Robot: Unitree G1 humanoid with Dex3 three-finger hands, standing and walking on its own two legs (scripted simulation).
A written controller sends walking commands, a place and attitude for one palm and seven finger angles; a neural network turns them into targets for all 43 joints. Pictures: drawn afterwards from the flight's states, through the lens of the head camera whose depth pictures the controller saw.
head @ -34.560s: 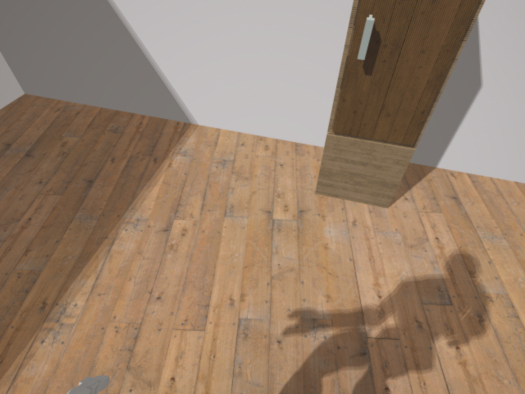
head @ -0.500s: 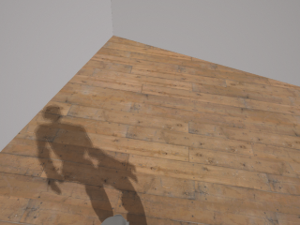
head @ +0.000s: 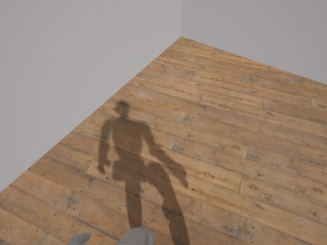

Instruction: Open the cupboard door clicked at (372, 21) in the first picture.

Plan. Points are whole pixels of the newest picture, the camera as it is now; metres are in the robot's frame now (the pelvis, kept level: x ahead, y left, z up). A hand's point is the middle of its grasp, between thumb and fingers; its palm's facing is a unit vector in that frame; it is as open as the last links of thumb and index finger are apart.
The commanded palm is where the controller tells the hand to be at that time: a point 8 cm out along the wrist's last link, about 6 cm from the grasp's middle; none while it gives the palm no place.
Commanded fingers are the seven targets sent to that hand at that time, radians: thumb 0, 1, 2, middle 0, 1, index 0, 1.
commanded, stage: turn to face it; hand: left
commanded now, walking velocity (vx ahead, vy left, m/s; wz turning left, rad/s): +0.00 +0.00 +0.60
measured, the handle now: out of the picture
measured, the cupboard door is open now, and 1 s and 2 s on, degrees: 51 51 51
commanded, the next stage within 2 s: none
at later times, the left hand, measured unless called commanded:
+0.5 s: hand out of the picture +0.04 +0.22 -0.16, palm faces +0.34 -0.90 -0.28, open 7.4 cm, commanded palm none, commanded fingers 0.00 0.90 0.90 -0.20 -0.30 -0.20 -0.30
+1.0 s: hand out of the picture -0.03 +0.17 -0.19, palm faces +0.62 -0.75 -0.22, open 7.4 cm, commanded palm none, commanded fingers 0.00 0.90 0.90 -0.20 -0.30 -0.20 -0.30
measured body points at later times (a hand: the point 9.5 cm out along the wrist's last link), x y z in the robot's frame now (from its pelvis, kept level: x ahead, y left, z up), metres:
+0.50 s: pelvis +0.02 -0.02 -0.01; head +0.07 -0.01 +0.44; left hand +0.02 +0.27 -0.14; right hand +0.20 -0.23 -0.15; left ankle +0.01 +0.12 -0.74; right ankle +0.06 -0.16 -0.70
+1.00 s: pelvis +0.04 -0.03 -0.01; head +0.08 +0.03 +0.43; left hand -0.06 +0.21 -0.17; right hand +0.28 -0.17 -0.14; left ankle -0.03 +0.05 -0.74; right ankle +0.09 -0.17 -0.67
